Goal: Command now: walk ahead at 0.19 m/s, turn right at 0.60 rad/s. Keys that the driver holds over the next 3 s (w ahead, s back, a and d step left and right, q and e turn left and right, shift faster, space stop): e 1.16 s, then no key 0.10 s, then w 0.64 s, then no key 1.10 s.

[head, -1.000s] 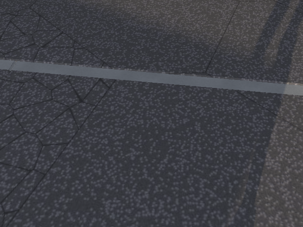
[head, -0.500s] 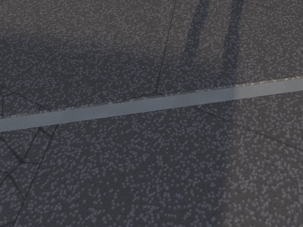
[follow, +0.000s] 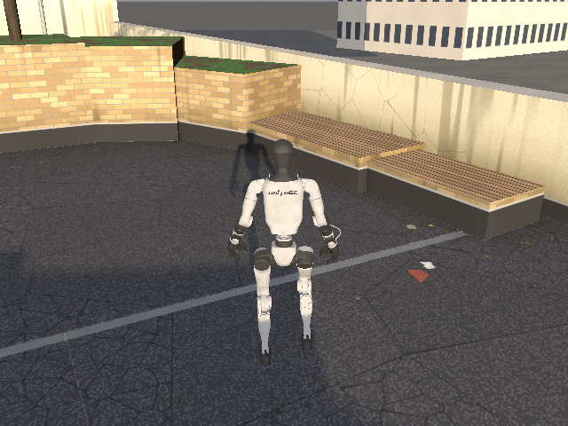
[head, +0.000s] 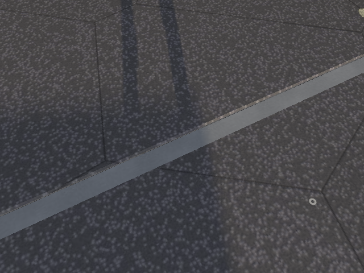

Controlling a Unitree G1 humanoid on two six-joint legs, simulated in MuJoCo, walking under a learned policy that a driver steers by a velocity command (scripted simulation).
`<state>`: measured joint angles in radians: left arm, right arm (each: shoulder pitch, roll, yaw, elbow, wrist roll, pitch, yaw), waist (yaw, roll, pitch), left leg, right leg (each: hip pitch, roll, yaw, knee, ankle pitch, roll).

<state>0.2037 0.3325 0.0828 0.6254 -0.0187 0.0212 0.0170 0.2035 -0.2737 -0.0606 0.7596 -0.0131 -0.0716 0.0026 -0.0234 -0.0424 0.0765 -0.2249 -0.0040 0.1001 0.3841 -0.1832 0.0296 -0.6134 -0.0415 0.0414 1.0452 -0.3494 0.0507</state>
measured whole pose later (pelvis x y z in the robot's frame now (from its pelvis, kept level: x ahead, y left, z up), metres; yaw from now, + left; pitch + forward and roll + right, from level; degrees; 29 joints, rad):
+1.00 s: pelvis +0.12 -0.01 +0.00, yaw -36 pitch +1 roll +0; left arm 0.16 0.30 0.08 0.59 -0.02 0.08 -0.01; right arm 0.15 -0.30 -0.07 0.72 0.01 0.02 -0.02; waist -0.03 0.01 0.07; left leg -0.23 0.10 0.14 0.47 -0.25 -0.03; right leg -0.36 -0.03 -0.02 0.71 -0.35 0.06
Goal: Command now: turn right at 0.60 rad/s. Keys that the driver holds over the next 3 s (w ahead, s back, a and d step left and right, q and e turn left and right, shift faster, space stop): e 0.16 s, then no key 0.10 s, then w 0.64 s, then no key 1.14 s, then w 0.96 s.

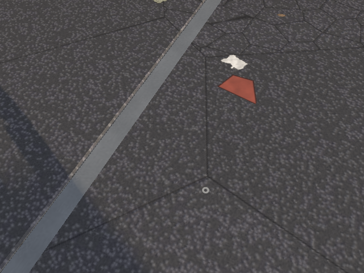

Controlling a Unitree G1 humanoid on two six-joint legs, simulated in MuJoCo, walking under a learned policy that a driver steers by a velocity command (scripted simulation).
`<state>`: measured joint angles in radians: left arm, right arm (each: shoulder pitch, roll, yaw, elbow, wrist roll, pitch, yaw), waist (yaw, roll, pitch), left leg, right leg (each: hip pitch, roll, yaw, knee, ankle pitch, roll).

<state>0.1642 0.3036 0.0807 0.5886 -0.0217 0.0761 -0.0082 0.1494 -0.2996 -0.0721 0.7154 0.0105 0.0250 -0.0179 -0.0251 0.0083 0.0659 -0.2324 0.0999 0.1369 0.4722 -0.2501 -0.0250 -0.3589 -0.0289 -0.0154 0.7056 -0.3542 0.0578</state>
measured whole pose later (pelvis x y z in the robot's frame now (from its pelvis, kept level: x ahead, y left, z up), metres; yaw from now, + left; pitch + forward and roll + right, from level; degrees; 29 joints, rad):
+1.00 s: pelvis +0.23 -0.10 -0.02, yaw -11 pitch +3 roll +0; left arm 0.01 0.27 0.03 0.64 0.01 -0.09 -0.04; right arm 0.45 -0.30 -0.05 0.83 0.01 -0.04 -0.02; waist -0.08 0.01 0.05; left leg -0.05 0.03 -0.04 0.71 -0.49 -0.02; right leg -0.50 0.01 -0.03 0.56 -0.09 -0.06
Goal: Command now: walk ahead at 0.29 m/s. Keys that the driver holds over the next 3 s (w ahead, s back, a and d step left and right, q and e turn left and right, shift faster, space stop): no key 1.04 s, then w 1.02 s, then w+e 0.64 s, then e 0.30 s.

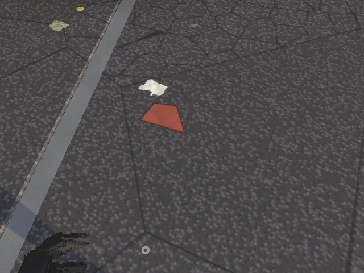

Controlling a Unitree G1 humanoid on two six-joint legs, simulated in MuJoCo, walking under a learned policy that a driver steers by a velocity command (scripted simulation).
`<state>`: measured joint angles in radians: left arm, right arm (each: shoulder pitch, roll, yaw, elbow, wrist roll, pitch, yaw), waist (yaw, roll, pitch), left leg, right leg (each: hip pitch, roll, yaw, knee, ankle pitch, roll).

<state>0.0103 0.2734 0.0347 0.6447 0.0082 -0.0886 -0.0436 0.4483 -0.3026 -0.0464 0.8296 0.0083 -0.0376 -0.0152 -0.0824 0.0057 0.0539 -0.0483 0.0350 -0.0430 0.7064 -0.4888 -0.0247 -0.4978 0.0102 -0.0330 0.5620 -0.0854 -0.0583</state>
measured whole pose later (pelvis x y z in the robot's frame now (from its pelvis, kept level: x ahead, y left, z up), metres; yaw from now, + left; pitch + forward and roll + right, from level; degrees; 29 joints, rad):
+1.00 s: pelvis +0.15 +0.01 +0.02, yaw +0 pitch -2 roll +0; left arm 0.16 0.25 0.02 1.09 0.00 0.02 0.03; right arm 0.15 -0.25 -0.03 0.91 -0.01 0.01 -0.03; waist 0.01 0.01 0.04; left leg -0.23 0.01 0.00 0.50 -0.23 0.00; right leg -0.11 0.00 -0.02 0.47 -0.32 0.00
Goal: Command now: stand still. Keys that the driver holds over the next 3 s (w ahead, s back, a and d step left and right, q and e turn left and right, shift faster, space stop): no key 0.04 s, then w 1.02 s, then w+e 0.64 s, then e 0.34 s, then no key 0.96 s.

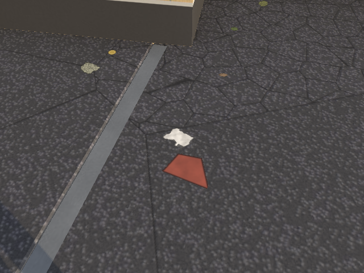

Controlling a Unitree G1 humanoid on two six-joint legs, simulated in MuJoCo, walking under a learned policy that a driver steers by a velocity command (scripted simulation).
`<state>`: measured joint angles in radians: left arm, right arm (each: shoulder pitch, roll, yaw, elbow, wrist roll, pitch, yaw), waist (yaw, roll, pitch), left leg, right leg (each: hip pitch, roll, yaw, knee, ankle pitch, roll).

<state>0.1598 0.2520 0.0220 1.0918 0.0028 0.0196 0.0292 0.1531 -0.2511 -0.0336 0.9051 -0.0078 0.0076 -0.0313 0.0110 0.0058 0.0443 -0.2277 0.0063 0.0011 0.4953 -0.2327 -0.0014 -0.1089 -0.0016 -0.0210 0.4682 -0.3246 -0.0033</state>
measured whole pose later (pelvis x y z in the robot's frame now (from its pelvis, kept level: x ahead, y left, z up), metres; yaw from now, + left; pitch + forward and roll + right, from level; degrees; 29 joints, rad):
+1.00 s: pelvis +0.37 -0.02 +0.01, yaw +0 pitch +0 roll -1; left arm 0.24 0.24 0.06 1.02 0.00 -0.10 -0.04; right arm 0.21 -0.27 -0.06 0.95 0.02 -0.09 -0.02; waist 0.03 0.04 0.04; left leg -0.54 0.12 -0.04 1.14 -0.28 0.05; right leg -0.21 0.07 -0.07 0.34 -0.13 -0.08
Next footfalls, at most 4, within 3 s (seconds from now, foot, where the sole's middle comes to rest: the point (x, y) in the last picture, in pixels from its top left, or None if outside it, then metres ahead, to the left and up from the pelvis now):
0.80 right None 0.45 -0.10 -0.77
1.32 left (157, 214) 0.75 0.14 -0.77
1.86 right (230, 174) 0.95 -0.17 -0.77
2.34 left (188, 150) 1.09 0.02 -0.77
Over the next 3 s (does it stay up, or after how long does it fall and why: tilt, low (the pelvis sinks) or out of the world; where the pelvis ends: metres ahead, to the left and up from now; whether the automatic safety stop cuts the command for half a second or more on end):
stays up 0.98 -0.06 0.00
